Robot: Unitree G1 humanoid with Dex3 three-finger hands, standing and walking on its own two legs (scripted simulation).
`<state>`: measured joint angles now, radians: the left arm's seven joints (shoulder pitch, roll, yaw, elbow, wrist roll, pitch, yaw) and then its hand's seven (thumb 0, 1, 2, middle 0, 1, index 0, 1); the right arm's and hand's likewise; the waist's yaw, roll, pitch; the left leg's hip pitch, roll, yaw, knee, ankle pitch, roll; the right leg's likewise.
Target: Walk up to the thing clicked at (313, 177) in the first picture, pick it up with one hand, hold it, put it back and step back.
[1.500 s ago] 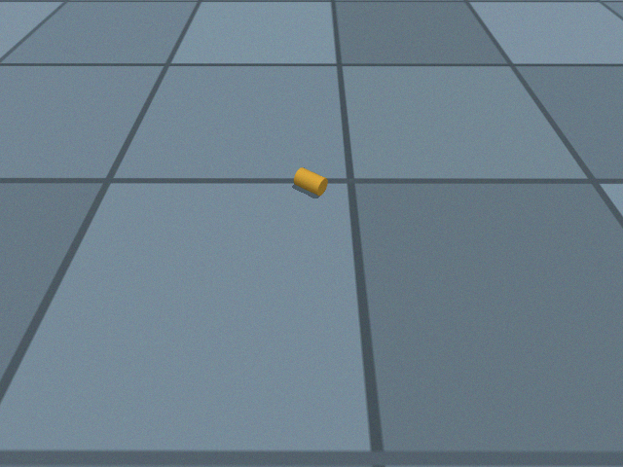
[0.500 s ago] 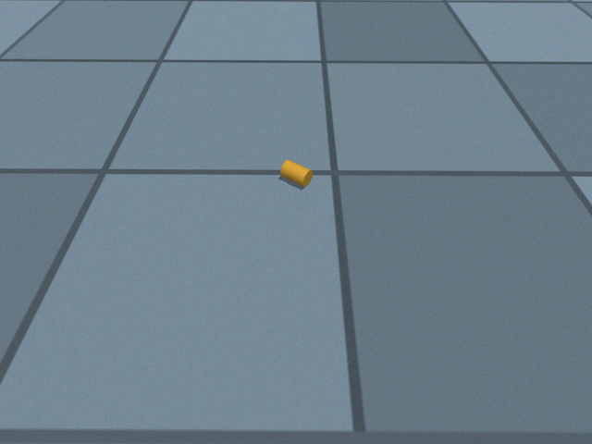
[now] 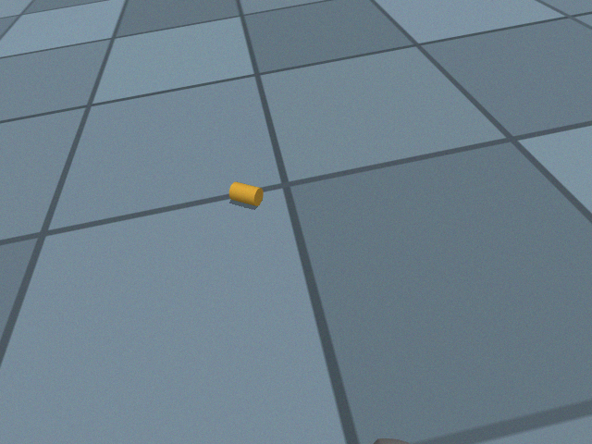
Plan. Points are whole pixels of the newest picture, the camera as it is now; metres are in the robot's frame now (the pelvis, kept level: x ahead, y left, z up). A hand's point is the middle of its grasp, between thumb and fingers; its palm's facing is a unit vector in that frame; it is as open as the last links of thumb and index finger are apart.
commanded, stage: walk up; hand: left
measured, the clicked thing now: (246, 193) +1.28 +0.33 -0.70
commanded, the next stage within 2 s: none
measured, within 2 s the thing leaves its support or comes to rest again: neither
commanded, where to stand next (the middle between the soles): +0.80 +0.25 m, yaw -25 degrees
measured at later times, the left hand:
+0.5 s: hand (114, 340) +0.32 +0.38 -0.14, palm faces -0.21 -0.87 -0.45, open 7.3 cm
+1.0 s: hand (147, 221) +0.58 +0.37 -0.10, palm faces -0.23 -0.83 -0.50, open 7.3 cm
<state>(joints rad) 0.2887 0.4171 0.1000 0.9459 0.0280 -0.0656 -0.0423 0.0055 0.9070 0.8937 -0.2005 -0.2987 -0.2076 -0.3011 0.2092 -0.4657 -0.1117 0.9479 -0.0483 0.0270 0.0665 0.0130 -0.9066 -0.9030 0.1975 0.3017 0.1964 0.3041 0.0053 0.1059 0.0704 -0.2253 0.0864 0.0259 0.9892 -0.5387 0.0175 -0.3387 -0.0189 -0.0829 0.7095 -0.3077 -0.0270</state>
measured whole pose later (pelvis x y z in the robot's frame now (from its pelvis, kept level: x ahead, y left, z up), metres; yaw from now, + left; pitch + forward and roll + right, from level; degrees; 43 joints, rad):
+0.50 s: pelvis +0.23 +0.09 +0.00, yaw -10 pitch -2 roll -1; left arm 0.33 0.45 0.05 0.90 0.00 -0.07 0.03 0.01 0.90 0.89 -0.20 -0.30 -0.21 -0.30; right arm 0.18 -0.40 -0.11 0.78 -0.03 -0.03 0.10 0.01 -0.91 -0.90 0.20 0.30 0.20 0.30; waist -0.03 0.01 0.13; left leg -0.43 0.07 0.08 0.72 -0.25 0.02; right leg -0.29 -0.02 0.10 1.11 -0.48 -0.04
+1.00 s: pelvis +0.42 +0.12 +0.00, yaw -16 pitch -3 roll -1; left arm 0.30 0.39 0.04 0.81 0.00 -0.10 0.04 0.00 0.90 0.89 -0.21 -0.30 -0.21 -0.30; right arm 0.30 -0.42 -0.07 0.78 -0.04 0.04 0.08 0.01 -0.91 -0.90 0.20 0.30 0.20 0.30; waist -0.01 0.11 0.10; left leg -0.45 0.04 -0.01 1.17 -0.48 0.00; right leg -0.34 -0.01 -0.07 0.66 -0.26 -0.03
